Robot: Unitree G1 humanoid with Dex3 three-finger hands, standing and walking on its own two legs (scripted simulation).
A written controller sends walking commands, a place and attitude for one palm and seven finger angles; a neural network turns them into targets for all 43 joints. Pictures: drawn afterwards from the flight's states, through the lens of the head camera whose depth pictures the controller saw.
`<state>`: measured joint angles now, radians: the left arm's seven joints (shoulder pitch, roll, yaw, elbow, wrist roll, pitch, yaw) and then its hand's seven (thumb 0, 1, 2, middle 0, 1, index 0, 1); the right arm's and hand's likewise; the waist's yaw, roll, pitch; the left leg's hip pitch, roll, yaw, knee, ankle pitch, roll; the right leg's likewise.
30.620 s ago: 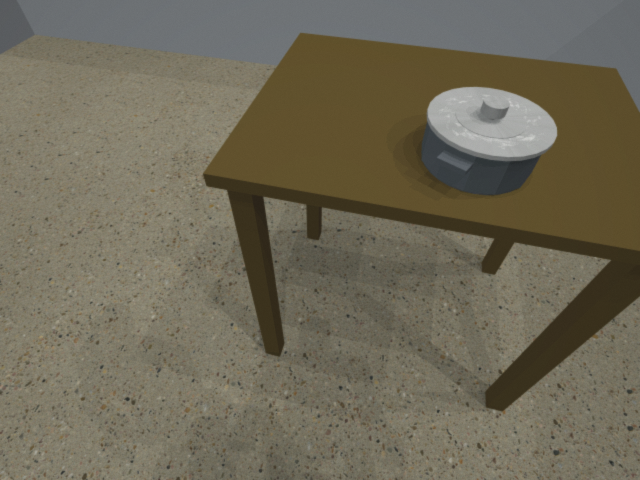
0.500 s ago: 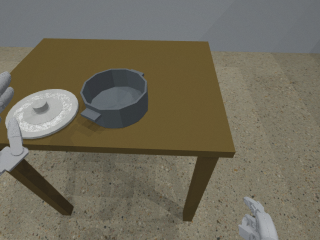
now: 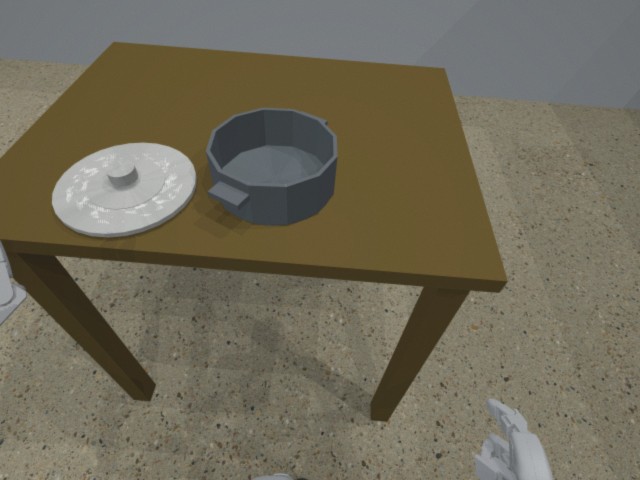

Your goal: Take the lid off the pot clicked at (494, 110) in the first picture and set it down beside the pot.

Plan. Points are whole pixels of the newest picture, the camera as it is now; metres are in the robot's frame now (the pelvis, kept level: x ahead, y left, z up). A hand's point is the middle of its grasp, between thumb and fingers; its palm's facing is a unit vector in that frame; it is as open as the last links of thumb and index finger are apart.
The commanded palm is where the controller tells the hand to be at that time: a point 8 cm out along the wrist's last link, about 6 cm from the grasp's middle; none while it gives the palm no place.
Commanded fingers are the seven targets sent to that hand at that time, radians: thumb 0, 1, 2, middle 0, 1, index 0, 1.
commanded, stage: step back with the hand held close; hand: left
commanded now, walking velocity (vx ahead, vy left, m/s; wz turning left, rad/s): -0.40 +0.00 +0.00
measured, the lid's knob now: (122, 173) +0.50 +0.35 +0.07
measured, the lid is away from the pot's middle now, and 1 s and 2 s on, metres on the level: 0.23 0.23 0.23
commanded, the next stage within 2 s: stop stepping back and stand still in 0.78 s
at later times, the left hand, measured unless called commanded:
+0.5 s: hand out of the picture +0.16 +0.29 +0.24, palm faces +0.28 -0.83 -0.48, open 7.4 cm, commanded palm +0.08 +0.34 +0.26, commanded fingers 0.00 0.90 0.90 -0.20 -0.30 -0.20 -0.30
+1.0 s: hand out of the picture +0.03 +0.32 +0.20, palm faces +0.18 -0.86 -0.47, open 7.4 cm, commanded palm -0.05 +0.38 +0.26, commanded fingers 0.00 0.90 0.90 -0.20 -0.30 -0.20 -0.30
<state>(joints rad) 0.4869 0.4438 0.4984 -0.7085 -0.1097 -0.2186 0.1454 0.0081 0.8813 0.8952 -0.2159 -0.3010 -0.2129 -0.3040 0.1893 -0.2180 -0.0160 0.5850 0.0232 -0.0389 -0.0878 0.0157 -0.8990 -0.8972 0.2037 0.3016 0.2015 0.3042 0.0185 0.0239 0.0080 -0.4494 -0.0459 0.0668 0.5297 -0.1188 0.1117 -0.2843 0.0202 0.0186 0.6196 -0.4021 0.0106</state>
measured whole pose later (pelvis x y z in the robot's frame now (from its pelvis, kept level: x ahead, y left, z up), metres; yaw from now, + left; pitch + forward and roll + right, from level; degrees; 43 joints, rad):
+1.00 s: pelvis -0.20 +0.12 +0.00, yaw -6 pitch +2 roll -1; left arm 0.60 0.49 0.48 -0.76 -0.12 -0.08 0.10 0.01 0.89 0.90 -0.21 -0.30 -0.20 -0.30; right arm 0.20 -0.16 0.02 0.57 0.01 -0.07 -0.02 0.01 -0.90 -0.90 0.21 0.30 0.20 0.30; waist -0.06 -0.04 0.01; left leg -0.47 0.00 -0.04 0.48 -0.09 0.00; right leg -0.43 0.05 0.00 0.81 -0.46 0.01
